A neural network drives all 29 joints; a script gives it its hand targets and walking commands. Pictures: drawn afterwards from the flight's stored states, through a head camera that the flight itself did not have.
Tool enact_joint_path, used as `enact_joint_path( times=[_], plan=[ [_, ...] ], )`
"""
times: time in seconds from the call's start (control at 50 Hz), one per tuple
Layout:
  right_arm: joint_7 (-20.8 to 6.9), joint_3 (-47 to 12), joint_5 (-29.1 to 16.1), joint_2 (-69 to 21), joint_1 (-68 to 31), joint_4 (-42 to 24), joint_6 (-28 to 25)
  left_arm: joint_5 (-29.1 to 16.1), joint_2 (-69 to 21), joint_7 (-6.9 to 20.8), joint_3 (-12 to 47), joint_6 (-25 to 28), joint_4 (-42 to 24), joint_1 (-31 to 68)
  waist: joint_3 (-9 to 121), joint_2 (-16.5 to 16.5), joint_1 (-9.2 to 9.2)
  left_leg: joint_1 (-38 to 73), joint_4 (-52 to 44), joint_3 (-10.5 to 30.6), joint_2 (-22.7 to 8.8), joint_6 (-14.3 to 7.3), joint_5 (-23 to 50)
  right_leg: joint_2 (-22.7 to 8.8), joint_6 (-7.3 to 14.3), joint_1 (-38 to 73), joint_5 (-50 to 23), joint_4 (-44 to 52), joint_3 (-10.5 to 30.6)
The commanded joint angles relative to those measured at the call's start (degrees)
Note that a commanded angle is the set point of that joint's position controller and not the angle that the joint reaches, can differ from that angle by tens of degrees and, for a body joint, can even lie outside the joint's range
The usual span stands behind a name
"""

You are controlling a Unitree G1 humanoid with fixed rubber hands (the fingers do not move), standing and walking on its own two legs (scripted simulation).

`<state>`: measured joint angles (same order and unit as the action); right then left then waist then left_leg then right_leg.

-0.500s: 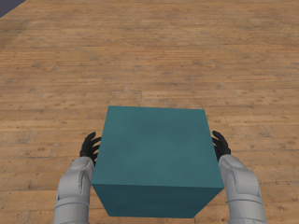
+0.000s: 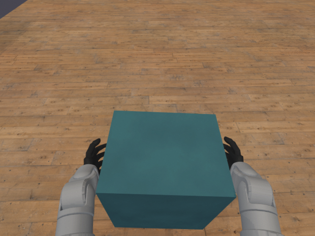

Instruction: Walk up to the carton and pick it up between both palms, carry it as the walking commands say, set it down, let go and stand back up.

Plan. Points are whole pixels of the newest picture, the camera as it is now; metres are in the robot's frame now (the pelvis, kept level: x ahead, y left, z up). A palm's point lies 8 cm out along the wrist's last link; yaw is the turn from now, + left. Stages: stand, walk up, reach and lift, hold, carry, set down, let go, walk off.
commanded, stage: carry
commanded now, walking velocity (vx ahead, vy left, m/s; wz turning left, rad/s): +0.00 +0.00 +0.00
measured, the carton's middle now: (161, 174) +0.31 +0.01 -0.03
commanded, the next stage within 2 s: none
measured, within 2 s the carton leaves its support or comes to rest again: neither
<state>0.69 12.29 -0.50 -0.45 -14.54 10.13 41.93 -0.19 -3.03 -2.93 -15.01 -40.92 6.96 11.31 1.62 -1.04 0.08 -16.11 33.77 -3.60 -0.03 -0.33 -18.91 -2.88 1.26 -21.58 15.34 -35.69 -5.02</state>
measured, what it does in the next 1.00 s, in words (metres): stands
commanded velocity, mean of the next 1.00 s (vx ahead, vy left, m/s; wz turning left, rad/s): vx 0.00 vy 0.00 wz -0.26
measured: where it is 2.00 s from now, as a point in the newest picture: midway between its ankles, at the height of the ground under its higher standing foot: outside the picture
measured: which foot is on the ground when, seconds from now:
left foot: down 0.00-1.00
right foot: down 0.00-1.00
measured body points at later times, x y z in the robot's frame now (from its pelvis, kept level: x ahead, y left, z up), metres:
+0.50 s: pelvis +0.00 +0.00 +0.00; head +0.00 +0.00 +0.45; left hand +0.30 +0.18 +0.03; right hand +0.31 -0.18 +0.03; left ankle -0.01 +0.11 -0.73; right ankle +0.04 -0.11 -0.73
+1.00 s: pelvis +0.01 -0.01 -0.01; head +0.02 -0.01 +0.44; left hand +0.30 +0.16 +0.07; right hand +0.28 -0.20 +0.06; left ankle -0.01 +0.11 -0.72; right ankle +0.04 -0.11 -0.73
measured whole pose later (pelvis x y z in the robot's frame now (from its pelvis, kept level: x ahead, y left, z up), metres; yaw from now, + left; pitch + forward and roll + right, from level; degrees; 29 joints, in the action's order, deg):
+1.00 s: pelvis +0.01 -0.01 -0.01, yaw -5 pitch +2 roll -1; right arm 3.7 11.7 -0.8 -3.8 -8.3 -18.2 64.6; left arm -1.9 -4.0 -4.0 -15.4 -66.3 -18.9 10.0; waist 1.0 2.0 -1.6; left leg -18.7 42.7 -6.4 -6.0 0.4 -24.9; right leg 1.6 2.3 -22.7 15.8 -36.7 -5.0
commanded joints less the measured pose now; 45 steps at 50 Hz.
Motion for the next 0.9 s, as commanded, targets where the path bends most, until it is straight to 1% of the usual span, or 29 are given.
enact_joint_path(
  times=[0.0, 0.02, 0.04, 0.08, 0.12, 0.16, 0.18, 0.22, 0.26, 0.3, 0.34, 0.36, 0.4, 0.42, 0.44, 0.46, 0.48, 0.52, 0.56, 0.58, 0.62, 0.64, 0.66, 0.72, 0.78, 0.82, 0.84, 0.86, 0.88],
  plan=[
    [-3.2, -23.19, 2.25, -29.56, -22.4, -5.05, -2.63, -1.07, -25.59, 6.74, 27.77, 1.53, -4.51, 29.89, 21.16, 3.21, -0.4, 2.53, -4.57, 7.12, -5.45, -3.04, 15.81, -6.33, 1.26, 11.58, -20.96, 8.55, 7.9],
    [-2.92, -24.27, 0.7, -30.78, -23.66, -10.26, -2.54, -1.95, -27.32, 6.26, 28.15, 1.2, -8.21, 29.67, 19.35, 0.95, -0.16, 0.64, -5.57, 6.77, -5.25, -2.58, 11.03, -6.25, 1.02, 11.69, -18.57, 8.1, 7.37],
    [-3.36, -22.37, 1.96, -29.41, -24.23, -5.15, -2.83, -1.35, -25.77, 6.46, 27.07, 1.93, -6.4, 33.43, 21.3, 3.55, -0.12, 1.32, -5.5, 7.17, -5.19, -2.82, 11.59, -5.97, 1.72, 12.43, -18.22, 8.18, 7.86],
    [-3.3, -25.3, -0.68, -31.71, -27.42, -12.94, -2.6, -3.34, -29.23, 6.26, 30.49, 1.1, -10.77, 33.89, 20.3, 4.83, -0.35, 1.3, -7.28, 8.11, -5.91, -3.35, 10.22, -5.43, 0.99, 10.9, -13.79, 7.67, 7.06],
    [-3.44, -21.59, 2.46, -29.0, -26.07, -2.36, -3.05, -0.34, -24.59, 6.68, 25.93, 1.86, -3.38, 33.43, 19.91, 0.2, -0.15, 1.34, -6.99, 8.07, -5.79, -3.64, 8.08, -5.4, 1.65, 10.89, -12.4, 8.42, 7.51],
    [-3.65, -22.99, 1.5, -30.51, -24.61, -5.07, -3.33, -1.75, -25.38, 6.9, 27.74, 2.61, -7.88, 34.65, 20.2, 1.9, -0.18, 0.85, -5.13, 6.76, -5.01, -3.06, 5.29, -6.28, 2.02, 10.3, -11.36, 10.9, 9.31],
    [-3.21, -22.53, 1.47, -30.09, -25.44, -6.21, -3.59, -1.16, -25.35, 6.58, 26.16, 2.54, -6.0, 32.54, 20.66, -1.36, -0.08, 0.92, -4.61, 6.7, -4.48, -2.65, 5.68, -6.95, 2.11, 10.7, -13.02, 10.93, 9.61],
    [-2.61, -25.98, -1.91, -32.23, -26.1, -16.41, -3.06, -4.97, -28.39, 6.27, 29.38, 1.9, -14.76, 32.73, 20.88, 1.36, -0.18, 2.24, -5.09, 6.14, -4.74, -2.43, 10.17, -7.03, 1.64, 11.12, -18.2, 9.45, 8.53],
    [-3.06, -20.84, 2.93, -28.17, -24.24, -2.93, -2.64, -0.38, -24.45, 6.53, 26.14, 1.8, -4.19, 32.23, 19.88, 0.46, 0.05, 2.58, -5.64, 6.75, -5.49, -2.61, 10.64, -6.2, 1.63, 10.09, -16.54, 9.06, 7.87],
    [-2.68, -23.74, 0.36, -30.71, -23.59, -9.9, -2.41, -2.67, -26.73, 6.01, 28.73, 1.53, -10.18, 32.03, 21.95, 4.62, -0.37, 3.6, -5.9, 7.22, -6.18, -2.87, 13.33, -5.64, 0.99, 10.84, -15.19, 7.27, 7.0],
    [-2.76, -19.64, 3.46, -26.29, -25.82, -4.24, -3.51, -0.52, -23.89, 6.39, 25.0, 2.23, -3.46, 33.02, 20.14, 2.12, -0.27, 1.55, -6.34, 7.3, -6.24, -3.29, 10.26, -5.39, 1.32, 10.47, -14.11, 8.1, 7.16],
    [-2.44, -23.71, -0.59, -30.63, -26.21, -12.04, -2.89, -3.69, -25.89, 5.5, 28.6, 2.09, -14.0, 36.64, 20.33, 3.88, -0.47, 1.51, -6.8, 7.57, -5.98, -3.18, 13.08, -5.64, 1.08, 10.58, -14.42, 7.06, 7.48],
    [-2.52, -25.31, -1.82, -30.58, -28.69, -16.77, -2.16, -4.29, -28.68, 5.19, 31.1, 0.74, -15.19, 34.87, 19.35, 6.09, -0.38, 2.94, -7.98, 7.72, -6.44, -2.81, 13.33, -5.14, 0.63, 8.8, -11.42, 6.37, 7.03],
    [-2.8, -20.35, 3.03, -27.55, -23.22, -2.74, -1.78, -0.43, -24.91, 5.5, 27.36, 0.59, -4.16, 32.11, 20.48, 5.43, -0.28, 4.09, -6.47, 7.56, -6.58, -3.05, 16.27, -5.23, 1.41, 8.8, -14.4, 6.32, 7.32],
    [-2.54, -21.51, 0.67, -28.7, -27.23, -8.68, -2.47, -2.78, -25.34, 5.4, 27.4, 1.29, -10.09, 36.1, 21.71, 2.57, -0.27, 3.65, -6.32, 7.56, -6.35, -3.43, 12.32, -5.04, 1.56, 9.89, -12.85, 6.82, 7.03],
    [-2.6, -22.6, 1.91, -29.2, -25.96, -7.06, -2.41, -1.87, -26.21, 6.13, 27.0, 0.99, -5.74, 32.55, 20.4, -0.03, -0.34, 2.37, -5.29, 7.11, -6.1, -3.43, 11.1, -5.62, 1.21, 10.34, -14.1, 8.57, 7.08],
    [-2.56, -25.62, -1.01, -30.72, -28.08, -12.77, -1.84, -2.99, -27.84, 5.9, 28.52, 0.57, -9.94, 32.42, 19.21, 1.09, -0.4, 2.44, -5.53, 6.51, -5.49, -3.03, 9.35, -5.95, 1.26, 9.57, -13.2, 8.78, 8.33],
    [-2.64, -21.98, 1.52, -29.17, -26.2, -5.11, -2.08, -1.23, -24.27, 5.88, 25.67, 1.19, -6.62, 34.9, 19.42, 0.66, -0.15, 0.96, -4.52, 6.52, -5.17, -3.21, 7.87, -6.25, 1.97, 10.27, -16.66, 10.29, 9.36],
    [-2.34, -23.34, 0.85, -28.88, -24.67, -10.9, -2.23, -2.27, -25.68, 6.03, 27.02, 0.71, -8.54, 30.58, 20.09, -0.15, -0.14, 0.5, -4.27, 6.7, -4.75, -2.87, 8.28, -6.47, 1.45, 10.96, -16.53, 10.72, 8.85],
    [-2.11, -30.46, -5.01, -34.95, -30.21, -25.54, -1.61, -7.86, -32.49, 5.72, 33.59, 0.15, -21.85, 35.25, 19.96, -1.88, 0.03, 1.86, -4.87, 6.0, -5.28, -2.38, 7.48, -6.57, 1.54, 9.59, -15.03, 9.59, 8.74],
    [-0.77, -41.13, -13.14, -46.48, -27.25, -43.43, 5.74, -17.46, -43.81, 3.81, 46.39, -6.6, -44.18, 36.86, 20.18, 1.35, 0.05, 3.43, -1.92, 4.42, -5.73, -2.09, 9.34, -6.43, 1.85, 5.91, -15.92, 6.76, 10.12],
    [-0.63, -39.4, -9.74, -44.46, -18.54, -36.49, 9.83, -14.69, -43.8, 4.35, 46.25, -11.24, -34.06, 25.55, 21.89, 5.36, -0.23, 4.51, -1.91, 4.48, -7.23, -2.07, 14.52, -5.1, 1.29, 6.22, -18.94, 2.66, 7.33],
    [-0.08, -37.57, -8.32, -42.59, -13.97, -32.23, 13.34, -14.34, -41.3, 4.07, 45.52, -14.5, -33.68, 24.0, 22.2, 6.4, -0.45, 3.55, -1.44, 5.28, -7.77, -2.4, 13.17, -5.13, 1.75, 5.69, -17.01, 2.35, 8.41],
    [-0.08, -37.3, -8.2, -35.23, -20.25, -34.42, 18.3, -12.66, -38.54, 4.2, 44.29, -20.06, -28.47, 20.18, 18.21, -1.44, -0.46, 2.53, -0.46, 4.09, -9.98, -1.83, 6.28, -4.55, 0.58, 1.26, -14.25, 2.81, 8.49],
    [-0.17, -36.06, -8.49, -36.3, -20.18, -32.43, 21.51, -13.71, -39.57, 3.68, 44.58, -23.02, -32.05, 24.21, 14.47, 5.38, -0.61, -0.45, -1.71, 4.55, -11.53, -1.77, 2.31, -4.43, 1.2, -3.51, -14.23, 0.92, 9.98],
    [-1.25, -37.67, -11.45, -39.02, -26.26, -36.86, 21.88, -15.62, -41.97, 3.69, 46.05, -23.27, -37.51, 31.68, 15.04, 12.0, 0.35, 4.41, -9.07, 11.54, -20.47, -7.35, 10.29, 2.12, -1.21, -9.4, -1.41, -10.72, 3.51],
    [-1.16, -38.07, -10.68, -45.65, -18.71, -36.62, 21.99, -16.89, -45.26, 3.96, 46.66, -23.46, -40.01, 31.57, 16.08, 16.8, -0.05, 5.33, -7.95, 11.95, -22.26, -8.27, 16.29, 2.51, -0.99, -8.82, 7.65, -10.8, 2.16],
    [-0.89, -38.79, -10.67, -48.04, -18.09, -40.45, 21.93, -17.72, -47.33, 4.36, 47.34, -24.11, -40.7, 30.73, 15.06, 17.34, -0.4, 4.19, -8.01, 10.51, -20.78, -7.4, 19.5, 1.68, -0.58, -7.78, 9.42, -7.8, 1.94],
    [-0.69, -40.03, -11.07, -46.97, -22.56, -42.81, 21.93, -17.74, -49.05, 4.95, 46.34, -24.5, -36.55, 29.07, 15.84, 11.25, -0.95, 4.59, -4.47, 7.37, -20.08, -5.61, 20.06, 2.31, -0.73, -5.17, 3.93, -1.0, 1.11]
  ],
)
